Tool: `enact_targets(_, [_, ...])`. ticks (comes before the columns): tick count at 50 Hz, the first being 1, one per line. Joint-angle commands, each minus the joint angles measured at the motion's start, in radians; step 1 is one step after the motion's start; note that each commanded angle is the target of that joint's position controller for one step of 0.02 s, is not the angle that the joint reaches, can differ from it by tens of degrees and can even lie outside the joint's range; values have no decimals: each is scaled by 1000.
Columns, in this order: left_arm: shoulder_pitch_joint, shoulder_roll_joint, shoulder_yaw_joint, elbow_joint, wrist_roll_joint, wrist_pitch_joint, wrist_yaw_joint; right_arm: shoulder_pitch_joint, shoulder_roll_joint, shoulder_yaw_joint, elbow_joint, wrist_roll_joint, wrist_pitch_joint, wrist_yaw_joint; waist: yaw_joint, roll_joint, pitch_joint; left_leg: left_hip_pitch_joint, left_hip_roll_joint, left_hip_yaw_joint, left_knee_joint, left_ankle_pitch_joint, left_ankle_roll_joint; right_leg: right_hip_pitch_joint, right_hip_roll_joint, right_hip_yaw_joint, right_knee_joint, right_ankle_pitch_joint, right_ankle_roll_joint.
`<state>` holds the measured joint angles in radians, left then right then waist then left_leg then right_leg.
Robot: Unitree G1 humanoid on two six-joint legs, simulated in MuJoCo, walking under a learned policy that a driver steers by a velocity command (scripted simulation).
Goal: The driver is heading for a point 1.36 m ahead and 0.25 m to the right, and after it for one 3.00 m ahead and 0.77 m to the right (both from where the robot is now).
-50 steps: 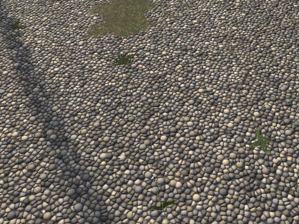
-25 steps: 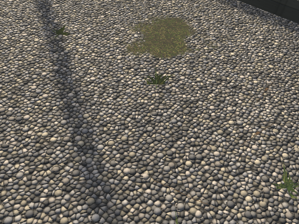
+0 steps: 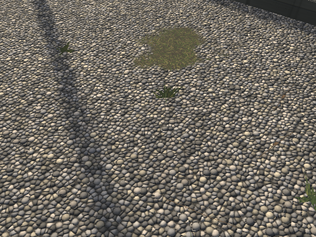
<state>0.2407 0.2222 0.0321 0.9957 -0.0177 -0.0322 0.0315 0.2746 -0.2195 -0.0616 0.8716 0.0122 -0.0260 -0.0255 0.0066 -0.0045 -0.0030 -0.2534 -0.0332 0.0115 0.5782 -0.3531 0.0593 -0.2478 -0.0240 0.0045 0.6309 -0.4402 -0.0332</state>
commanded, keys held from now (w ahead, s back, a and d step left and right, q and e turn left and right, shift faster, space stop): w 1.00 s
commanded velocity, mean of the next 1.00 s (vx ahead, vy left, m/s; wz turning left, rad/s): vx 0.43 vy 0.00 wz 0.00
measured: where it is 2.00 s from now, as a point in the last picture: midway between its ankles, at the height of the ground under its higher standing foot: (173, 191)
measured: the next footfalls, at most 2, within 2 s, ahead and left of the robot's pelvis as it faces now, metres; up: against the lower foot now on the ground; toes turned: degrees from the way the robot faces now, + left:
left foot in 0.56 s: +0.40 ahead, +0.12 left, +0.00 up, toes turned +2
right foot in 1.10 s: +0.70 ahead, -0.13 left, +0.00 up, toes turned -4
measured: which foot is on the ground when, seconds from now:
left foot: down 0.00-0.12, up 0.14-0.54, down 0.56-1.00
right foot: down 0.00-0.58, up 0.60-1.00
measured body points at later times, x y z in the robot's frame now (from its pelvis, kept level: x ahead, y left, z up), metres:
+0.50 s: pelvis +0.18 -0.01 +0.00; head +0.22 -0.01 +0.45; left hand +0.08 +0.24 -0.13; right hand +0.43 -0.21 -0.09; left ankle +0.36 +0.12 -0.71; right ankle +0.00 -0.13 -0.73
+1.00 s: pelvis +0.46 +0.01 +0.01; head +0.48 +0.01 +0.46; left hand +0.66 +0.25 -0.09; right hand +0.44 -0.26 -0.13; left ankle +0.36 +0.11 -0.73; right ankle +0.65 -0.14 -0.69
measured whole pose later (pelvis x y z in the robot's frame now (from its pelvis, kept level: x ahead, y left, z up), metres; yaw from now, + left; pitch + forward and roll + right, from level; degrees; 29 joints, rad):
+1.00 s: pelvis +0.46 +0.01 +0.01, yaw -1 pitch +2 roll +2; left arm 0.05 0.25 0.04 0.83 -0.01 -0.08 -0.02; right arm 0.37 -0.25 -0.05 0.98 0.02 -0.09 0.00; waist -0.08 -0.04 0.00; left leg 0.03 -0.07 0.05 0.20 -0.26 0.04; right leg -0.65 -0.11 0.02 0.59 0.08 -0.01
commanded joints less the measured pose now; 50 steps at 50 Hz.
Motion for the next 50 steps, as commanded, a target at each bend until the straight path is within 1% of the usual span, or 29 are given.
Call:
enact_targets(1, [-88,75,17,-77,-10,-50,-14,56,-176,-44,-23,7,-38,2,-31,173,113,12,314,-495,-390,-465,194,-216,7,-31,100,-5,-50])
enact_targets(3, [-41,66,17,-63,-18,-62,-27,-9,-170,-37,-42,9,-46,7,15,160,106,-39,305,-450,-390,-384,178,-126,-4,-26,31,-40,-91])
enact_targets(5, [107,73,28,12,-9,-68,-33,-112,-149,-31,-67,23,-38,12,93,118,77,-193,183,-251,-280,-231,97,178,30,-54,-159,122,-94])
enact_targets(6, [218,114,42,49,0,-67,-31,-150,-102,-17,-86,16,-42,14,127,9,44,-294,104,-133,-73,-119,40,307,-64,89,-231,87,-110])
enact_targets(7, [327,227,69,68,0,-71,-33,-177,-52,-6,-127,21,-58,13,140,-257,34,-487,-16,34,247,-70,-28,421,-280,478,-411,-65,-211])
enact_targets(8, [313,210,59,56,16,-80,-38,-193,-104,-17,-136,29,-74,11,136,-239,79,-626,5,-43,449,-195,-26,419,-383,665,-469,-46,-285])
enact_targets(9, [253,150,41,33,16,-87,-36,-144,-115,-20,-116,37,-83,18,86,-136,107,-687,58,-96,551,-121,-7,428,-365,595,-449,-13,-268])
enact_targets(10, [212,128,35,14,12,-90,-39,-108,-110,-18,-91,33,-86,24,61,-97,95,-697,87,-87,572,-33,7,430,-318,495,-447,33,-230])
enact_targets(11, [181,135,33,1,8,-88,-43,-118,-112,-20,-90,22,-87,26,48,-69,101,-700,115,-78,549,40,10,414,-299,423,-462,104,-199])
enact_targets(13, [182,91,16,-1,14,-75,-43,-153,-99,-22,-94,8,-83,36,41,-72,91,-619,138,-46,468,137,-5,357,-238,272,-481,323,-157])
enact_targets(15, [211,99,14,4,17,-62,-34,-199,-61,-10,-108,4,-76,44,52,-84,89,-572,125,-2,369,206,-30,319,-196,170,-487,469,-149])
enact_targets(18, [224,139,18,-4,19,-56,-19,-328,-24,13,-150,9,-74,53,80,-83,118,-444,90,40,141,335,-46,204,-157,86,-519,482,-136])
enact_targets(21, [260,164,25,7,6,-60,-15,-395,-49,15,-176,19,-73,64,85,-105,143,-364,73,41,27,385,-35,197,-190,78,-540,451,-141])
enact_targets(24, [251,172,34,12,-4,-55,-16,-408,-88,7,-191,18,-77,75,50,-105,138,-338,68,24,-38,343,9,296,-236,65,-480,587,-122])
enact_targets(26, [226,196,44,4,2,-46,-16,-300,-138,-17,-168,13,-78,72,-27,-130,40,-157,17,58,-38,291,48,329,-234,36,-320,939,-98])
enact_targets(27, [211,189,42,-2,8,-37,-16,-132,-177,-40,-116,16,-74,65,-112,-126,-60,54,-12,76,-43,288,78,284,-195,2,-131,1058,-75])
enact_targets(28, [198,170,33,-24,19,-35,-15,62,-227,-60,-67,12,-69,52,-192,-81,-184,372,103,-56,-10,264,127,68,-155,-13,144,876,-43])
enact_targets(29, [335,10,-11,-45,18,-53,-28,172,-330,-78,-35,-11,-67,52,-125,220,-383,738,394,-571,-113,13,299,-308,36,-13,573,209,20])
enact_targets(30, [297,67,1,-28,-9,-84,-35,163,-241,-52,-28,-6,-65,54,-141,238,-424,702,434,-816,-304,-100,310,-417,60,136,736,-94,5])
enact_targets(31, [179,149,26,-74,-36,-101,-38,54,-190,-35,-36,1,-70,54,-119,196,-212,544,393,-654,-321,-85,246,-516,-3,118,776,-38,-16])
enact_targets(32, [105,159,28,-95,-36,-107,-31,-36,-155,-23,-53,1,-74,55,-85,100,-120,371,356,-504,-338,17,213,-487,-59,91,737,58,-29])
enact_targets(33, [80,148,34,-98,-19,-102,-23,-96,-127,-14,-56,-8,-80,61,-46,41,-55,220,313,-393,-366,128,192,-437,-96,76,671,124,-26])
enact_targets(34, [107,131,39,-93,-7,-87,-18,-128,-105,-7,-54,-18,-88,64,-2,62,-41,128,273,-315,-393,178,174,-364,-129,87,618,167,-27])
enact_targets(35, [131,105,37,-89,-3,-71,-18,-136,-99,-6,-45,-19,-90,67,18,79,-32,72,256,-277,-421,190,176,-320,-137,86,589,180,-24])
enact_targets(36, [140,85,35,-88,-2,-59,-17,-124,-103,-6,-32,-16,-95,67,29,78,-19,34,248,-244,-444,213,185,-307,-141,76,563,184,-18])
enact_targets(38, [89,89,38,-114,3,-45,-13,-91,-129,-10,-7,-15,-100,58,34,65,25,-5,244,-195,-480,245,198,-356,-150,66,488,240,1])
enact_targets(41, [-40,100,41,-160,17,-47,-16,-31,-158,-14,18,-13,-95,36,4,41,59,36,236,-155,-496,286,192,-452,-151,59,301,411,27])
enact_targets(45, [-194,76,27,-202,10,-60,-33,44,-183,-15,43,-1,-86,23,-50,40,73,76,208,-83,-492,307,152,-399,-98,6,43,578,30])
enact_targets(50, [-320,89,20,-261,0,-69,-64,133,-196,-20,90,8,-62,19,-85,45,96,267,278,-95,-410,330,140,-440,-73,11,-87,489,4])
Keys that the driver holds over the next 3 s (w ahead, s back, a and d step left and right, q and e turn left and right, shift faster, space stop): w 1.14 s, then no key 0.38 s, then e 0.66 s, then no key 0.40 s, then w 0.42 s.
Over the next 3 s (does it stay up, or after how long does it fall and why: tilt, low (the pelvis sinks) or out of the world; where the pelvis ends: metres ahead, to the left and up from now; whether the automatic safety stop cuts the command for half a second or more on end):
stays up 0.82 -0.08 0.01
